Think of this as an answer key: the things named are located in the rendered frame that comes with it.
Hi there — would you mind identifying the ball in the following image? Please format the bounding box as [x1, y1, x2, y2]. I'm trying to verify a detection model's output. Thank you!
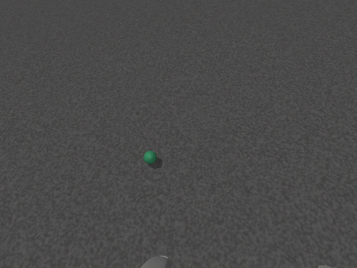
[143, 151, 157, 164]

